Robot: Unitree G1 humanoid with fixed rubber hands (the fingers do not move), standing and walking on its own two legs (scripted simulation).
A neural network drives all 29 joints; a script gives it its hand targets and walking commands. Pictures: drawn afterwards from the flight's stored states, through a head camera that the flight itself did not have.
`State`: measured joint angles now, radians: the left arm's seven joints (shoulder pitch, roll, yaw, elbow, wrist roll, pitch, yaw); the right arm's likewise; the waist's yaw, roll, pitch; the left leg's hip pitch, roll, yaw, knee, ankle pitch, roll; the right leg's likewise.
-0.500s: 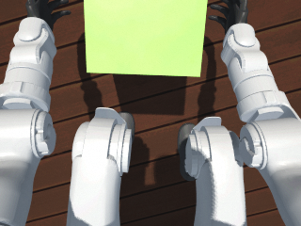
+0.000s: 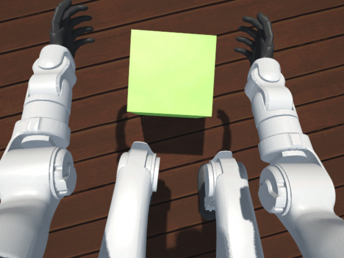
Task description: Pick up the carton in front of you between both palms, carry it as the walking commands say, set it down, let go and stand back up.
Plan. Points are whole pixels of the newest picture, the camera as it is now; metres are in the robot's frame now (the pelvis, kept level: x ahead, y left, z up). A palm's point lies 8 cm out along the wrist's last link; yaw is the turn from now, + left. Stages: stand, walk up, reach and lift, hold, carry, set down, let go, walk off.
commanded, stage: set down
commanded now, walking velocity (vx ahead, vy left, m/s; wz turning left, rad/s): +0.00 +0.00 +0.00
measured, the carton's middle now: (170, 82) +0.49 +0.07 -0.34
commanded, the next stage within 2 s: let go in 0.54 s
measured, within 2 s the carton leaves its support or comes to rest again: neither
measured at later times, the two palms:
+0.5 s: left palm out of the picture +0.49 +0.29 +0.04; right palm (318, 25) +0.51 -0.11 +0.03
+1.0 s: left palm out of the picture +0.38 +0.28 +0.15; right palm out of the picture +0.41 -0.16 +0.15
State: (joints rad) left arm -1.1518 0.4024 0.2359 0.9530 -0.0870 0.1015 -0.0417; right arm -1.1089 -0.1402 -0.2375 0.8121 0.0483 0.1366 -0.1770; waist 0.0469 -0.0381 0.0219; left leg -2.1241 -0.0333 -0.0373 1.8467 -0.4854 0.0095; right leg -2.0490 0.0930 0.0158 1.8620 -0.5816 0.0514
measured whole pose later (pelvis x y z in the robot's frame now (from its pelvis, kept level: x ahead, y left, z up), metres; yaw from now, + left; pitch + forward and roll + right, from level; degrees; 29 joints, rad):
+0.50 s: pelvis +0.03 +0.01 +0.14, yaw +1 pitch +44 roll -3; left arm -0.99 0.35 0.31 0.85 -0.01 0.11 -0.11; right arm -0.91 -0.09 -0.25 0.68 0.00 0.15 -0.14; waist 0.03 -0.03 -0.08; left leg -1.72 -0.04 -0.05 1.33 -0.38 0.01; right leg -1.66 0.08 0.04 1.33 -0.46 0.04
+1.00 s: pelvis +0.09 +0.01 +0.26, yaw +3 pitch +30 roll -1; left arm -0.33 0.25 0.19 0.62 0.02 0.03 -0.09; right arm -0.29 -0.12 -0.15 0.55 -0.06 0.05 -0.03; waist 0.02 -0.01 -0.07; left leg -1.05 -0.05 -0.04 0.81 -0.29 0.02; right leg -0.98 0.04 0.07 0.81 -0.35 0.03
